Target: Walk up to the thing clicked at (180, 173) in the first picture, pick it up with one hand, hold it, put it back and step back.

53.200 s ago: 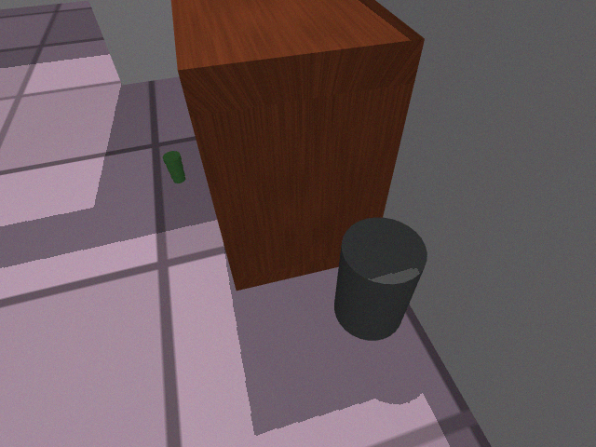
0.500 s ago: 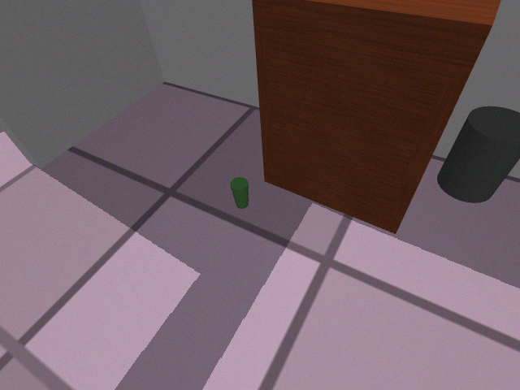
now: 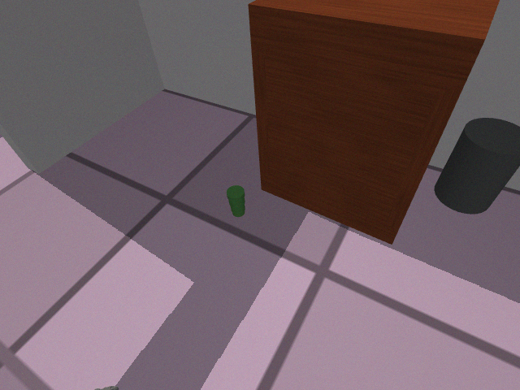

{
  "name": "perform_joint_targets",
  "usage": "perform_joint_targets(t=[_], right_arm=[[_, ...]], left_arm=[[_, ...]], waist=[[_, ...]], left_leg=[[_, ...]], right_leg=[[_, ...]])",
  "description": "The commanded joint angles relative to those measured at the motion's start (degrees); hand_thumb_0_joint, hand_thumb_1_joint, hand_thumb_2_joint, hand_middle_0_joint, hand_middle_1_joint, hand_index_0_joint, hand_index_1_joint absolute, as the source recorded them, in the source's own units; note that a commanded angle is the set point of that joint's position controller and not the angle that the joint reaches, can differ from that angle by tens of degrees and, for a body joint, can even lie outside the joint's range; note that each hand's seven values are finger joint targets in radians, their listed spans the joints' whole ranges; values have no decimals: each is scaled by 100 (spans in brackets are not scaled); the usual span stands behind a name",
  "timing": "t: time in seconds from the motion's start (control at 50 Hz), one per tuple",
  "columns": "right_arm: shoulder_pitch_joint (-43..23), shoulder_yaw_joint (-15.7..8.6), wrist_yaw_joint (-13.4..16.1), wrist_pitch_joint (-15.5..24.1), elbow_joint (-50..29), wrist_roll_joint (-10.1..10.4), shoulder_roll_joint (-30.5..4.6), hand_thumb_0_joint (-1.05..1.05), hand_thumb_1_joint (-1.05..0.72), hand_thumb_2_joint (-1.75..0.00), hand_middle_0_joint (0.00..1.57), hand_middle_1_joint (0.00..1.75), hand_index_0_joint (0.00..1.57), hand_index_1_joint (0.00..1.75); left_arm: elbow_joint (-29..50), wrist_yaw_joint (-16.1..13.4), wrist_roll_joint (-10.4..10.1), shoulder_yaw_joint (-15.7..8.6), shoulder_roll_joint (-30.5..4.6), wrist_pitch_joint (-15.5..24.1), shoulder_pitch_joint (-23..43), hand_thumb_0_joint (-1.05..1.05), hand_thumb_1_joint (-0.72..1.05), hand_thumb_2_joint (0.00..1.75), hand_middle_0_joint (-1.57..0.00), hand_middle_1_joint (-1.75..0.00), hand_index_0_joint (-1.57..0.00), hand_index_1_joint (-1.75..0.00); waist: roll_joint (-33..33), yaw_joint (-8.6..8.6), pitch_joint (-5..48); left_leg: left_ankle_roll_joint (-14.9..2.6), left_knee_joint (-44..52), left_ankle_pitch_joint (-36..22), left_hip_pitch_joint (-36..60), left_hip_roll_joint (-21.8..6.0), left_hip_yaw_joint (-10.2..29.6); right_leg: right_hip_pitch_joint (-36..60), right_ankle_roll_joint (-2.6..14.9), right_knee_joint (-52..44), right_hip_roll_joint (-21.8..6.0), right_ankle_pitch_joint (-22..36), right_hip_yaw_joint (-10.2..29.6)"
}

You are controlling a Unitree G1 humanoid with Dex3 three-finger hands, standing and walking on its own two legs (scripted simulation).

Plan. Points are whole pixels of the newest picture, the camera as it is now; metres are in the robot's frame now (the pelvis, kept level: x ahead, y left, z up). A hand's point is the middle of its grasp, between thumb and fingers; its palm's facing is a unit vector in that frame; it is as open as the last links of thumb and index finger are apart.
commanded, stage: step back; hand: left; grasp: from above
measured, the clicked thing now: (237, 202) +1.08 +0.21 -0.69
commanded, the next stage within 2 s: stand in 0.38 s
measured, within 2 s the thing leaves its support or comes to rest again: neither
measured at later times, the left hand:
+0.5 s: hand out of the picture +0.14 +0.29 -0.14, palm faces +0.01 -0.94 -0.35, open 7.4 cm
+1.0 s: hand out of the picture +0.09 +0.26 -0.14, palm faces -0.02 -0.94 -0.34, open 7.4 cm
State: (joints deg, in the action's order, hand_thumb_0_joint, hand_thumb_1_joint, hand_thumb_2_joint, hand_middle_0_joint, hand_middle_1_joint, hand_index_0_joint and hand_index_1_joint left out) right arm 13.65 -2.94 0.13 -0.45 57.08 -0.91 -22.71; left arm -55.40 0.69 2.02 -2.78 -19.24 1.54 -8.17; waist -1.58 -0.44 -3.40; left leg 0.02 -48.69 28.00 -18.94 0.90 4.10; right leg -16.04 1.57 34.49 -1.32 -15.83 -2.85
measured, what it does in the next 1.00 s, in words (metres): steps on the spot: left foot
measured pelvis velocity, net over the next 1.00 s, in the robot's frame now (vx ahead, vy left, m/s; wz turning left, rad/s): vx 0.02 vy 0.01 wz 0.00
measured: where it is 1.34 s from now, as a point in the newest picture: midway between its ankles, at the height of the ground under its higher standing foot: outside the picture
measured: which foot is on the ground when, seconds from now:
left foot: up 0.00-0.08, down 0.10-1.00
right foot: down 0.00-1.00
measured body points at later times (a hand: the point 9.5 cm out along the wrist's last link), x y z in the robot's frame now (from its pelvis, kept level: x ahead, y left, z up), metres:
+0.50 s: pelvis +0.04 +0.03 +0.01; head +0.06 +0.03 +0.46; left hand +0.14 +0.33 -0.12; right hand +0.15 -0.27 -0.11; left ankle +0.03 +0.15 -0.73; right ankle +0.03 -0.11 -0.73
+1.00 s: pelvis +0.02 +0.01 +0.02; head +0.03 +0.01 +0.47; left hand +0.09 +0.31 -0.11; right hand +0.09 -0.29 -0.12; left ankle +0.03 +0.15 -0.73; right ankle +0.03 -0.11 -0.73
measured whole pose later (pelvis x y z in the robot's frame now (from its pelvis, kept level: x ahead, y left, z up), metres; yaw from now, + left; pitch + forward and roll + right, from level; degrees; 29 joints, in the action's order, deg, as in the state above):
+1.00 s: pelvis +0.02 +0.01 +0.02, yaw +0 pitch -3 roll +0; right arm 5.6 -0.8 -1.0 0.3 65.8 -0.5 -20.0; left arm -65.9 0.4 0.6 -0.1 -20.0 0.9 -6.0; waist -0.1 -0.1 -3.4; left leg 1.7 -17.3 8.8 -6.1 -1.6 0.5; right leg -7.1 -0.1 18.5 -1.0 -8.9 -2.2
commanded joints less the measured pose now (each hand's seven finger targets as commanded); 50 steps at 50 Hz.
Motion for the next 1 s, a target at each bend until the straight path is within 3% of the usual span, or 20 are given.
perform_joint_targets(t=[0.0, 0.04, 0.08, 0.1, 0.12, 0.14, 0.16, 0.18, 0.2, 0.24, 0.3, 0.34, 0.36, 0.4, 0.48, 0.72, 0.78, 0.86, 0.9, 0.98], right_arm=[[170, -180, 29, 124, -181, -62, -887, 0, -90, -90, 20, 30, 20, 30], [220, -168, 26, 166, -104, -82, -820, 0, -90, -90, 20, 30, 20, 30], [240, -220, 48, 198, 39, -111, -826, 0, -90, -90, 20, 30, 20, 30], [187, -260, 72, 211, 60, -146, -942, 0, -90, -90, 20, 30, 20, 30], [-2, -287, 98, 250, 2, -191, -1141, 0, -90, -90, 20, 30, 20, 30], [-527, -248, 82, 288, -120, -124, -1306, 0, -90, -90, 20, 30, 20, 30], [-770, -237, 47, 276, -131, -97, -1369, 0, -90, -90, 20, 30, 20, 30], [-898, -193, 33, 260, -90, -93, -1223, 0, -90, -90, 20, 30, 20, 30], [-882, -132, 36, 267, -48, -65, -1030, 0, -90, -90, 20, 30, 20, 30], [-619, -130, 87, 277, 8, -22, -997, 0, -90, -90, 20, 30, 20, 30], [-679, -146, 103, 235, 109, 19, -996, 0, -90, -90, 20, 30, 20, 30], [-826, -153, 106, 201, 121, 14, -968, 0, -90, -90, 20, 30, 20, 30], [-833, -68, 97, 254, 102, 69, -991, 0, -90, -90, 20, 30, 20, 30], [-975, -66, 85, 291, 147, 57, -1049, 0, -90, -90, 20, 30, 20, 30], [-1137, -34, 69, 274, 219, 62, -962, 0, -90, -90, 20, 30, 20, 30], [-1302, -1, -16, 245, 336, 56, -880, 0, -90, -90, 20, 30, 20, 30], [-1327, 20, -25, 233, 364, 48, -832, 0, -90, -90, 20, 30, 20, 30], [-1244, 26, -35, 239, 432, 42, -874, 0, -90, -90, 20, 30, 20, 30], [-1186, 24, -44, 225, 447, 24, -827, 0, -90, -90, 20, 30, 20, 30], [-1108, 16, -47, 233, 476, 22, -899, 0, -90, -90, 20, 30, 20, 30]], left_arm=[[380, -110, -20, -416, -1776, 167, 470, 0, 90, 90, -20, -30, -20, -30], [378, -91, -69, -380, -1744, 126, 621, 0, 90, 90, -20, -30, -20, -30], [369, -79, -96, -292, -1597, 65, 667, 0, 90, 90, -20, -30, -20, -30], [375, -77, -116, -219, -1430, 55, 654, 0, 90, 90, -20, -30, -20, -30], [388, -71, -160, -158, -1221, 48, 558, 0, 90, 90, -20, -30, -20, -30], [272, -72, -256, -134, -1144, 31, 522, 0, 90, 90, -20, -30, -20, -30], [122, -96, -255, -177, -1278, 26, 500, 0, 90, 90, -20, -30, -20, -30], [60, -112, -202, -170, -1305, 68, 449, 0, 90, 90, -20, -30, -20, -30], [20, -114, -187, -184, -1356, 116, 430, 0, 90, 90, -20, -30, -20, -30], [-13, -135, -199, -208, -1517, 154, 360, 0, 90, 90, -20, -30, -20, -30], [-75, -177, -217, -174, -1476, 117, 479, 0, 90, 90, -20, -30, -20, -30], [-107, -185, -218, -129, -1420, 80, 581, 0, 90, 90, -20, -30, -20, -30], [-278, -159, -254, -10, -1144, 27, 489, 0, 90, 90, -20, -30, -20, -30], [-318, -129, -235, -2, -1188, 6, 501, 0, 90, 90, -20, -30, -20, -30], [-444, -113, -198, 38, -1221, 16, 617, 0, 90, 90, -20, -30, -20, -30], [-617, -115, -159, 63, -1295, 119, 662, 0, 90, 90, -20, -30, -20, -30], [-649, -110, -146, 49, -1353, 117, 651, 0, 90, 90, -20, -30, -20, -30], [-671, -95, -151, 52, -1333, 103, 602, 0, 90, 90, -20, -30, -20, -30], [-679, -98, -128, 44, -1375, 85, 575, 0, 90, 90, -20, -30, -20, -30], [-646, -86, -145, 63, -1326, 77, 536, 0, 90, 90, -20, -30, -20, -30]], waist=[[1052, -46, 80], [1151, 54, 209], [827, 159, 269], [528, 162, 332], [-13, 76, 446], [-514, -115, 392], [-535, -184, 266], [-363, -234, 320], [-173, -225, 540], [-174, -71, 895], [-153, -39, 1090], [-140, -42, 919], [-79, -7, 890], [-102, -51, 750], [28, -14, 699], [143, 50, 677], [153, 35, 486], [107, 24, 449], [251, 24, 323], [127, 9, 386]], left_leg=[[-6, 627, -224, -100, -260, -113], [13, 1425, -523, 337, -181, -429], [-22, 2274, -1217, 895, -68, -460], [-86, 2412, -1573, 1098, -286, -94], [-268, 2769, -1805, 1141, -924, 756], [-604, 2977, -1463, 567, -1371, 1349], [-748, 2870, -1400, 92, -1403, 1186], [-609, 2646, -1897, 78, -1247, 878], [-412, 2408, -2666, 320, -989, 443], [-195, 2036, -3804, 780, -679, 69], [-228, 1977, -4406, 1134, -740, 41], [-263, 2154, -4107, 1121, -794, 93], [-278, 2534, -3964, 1207, -949, 342], [-257, 2743, -3810, 1179, -1008, 393], [-135, 2924, -3677, 1377, -907, 206], [-83, 3280, -2912, 1483, -853, 46], [-51, 3387, -2269, 1346, -797, 41], [-43, 3442, -2042, 1230, -794, 63], [-32, 3470, -1831, 1186, -765, 63], [-40, 3434, -1895, 1142, -785, 87]], right_leg=[[-56, 780, -1533, -1333, -456, 1597], [-45, 701, -1271, -1207, -7, 1261], [-279, 482, -836, -1026, 146, 1041], [-429, 296, -646, -898, 225, 931], [-526, 124, -238, -610, 343, 689], [-207, -56, -58, -91, -409, 285], [359, -36, -201, -68, -661, 276], [693, -9, -582, -184, -222, 363], [925, 36, -692, -364, 623, 457], [1085, 144, -530, -593, 2134, 650], [1095, 102, -474, -601, 2522, 510], [909, 74, -544, -553, 2097, 477], [963, 32, -718, -495, 2027, 511], [1052, -29, -895, -480, 1798, 493], [1118, -26, -1226, -568, 1873, 565], [1257, -96, -1807, -673, 1695, 630], [1107, -102, -1955, -678, 1161, 689], [1072, -94, -2021, -654, 853, 700], [867, -84, -2079, -635, 330, 719], [894, -54, -2066, -628, 419, 736]])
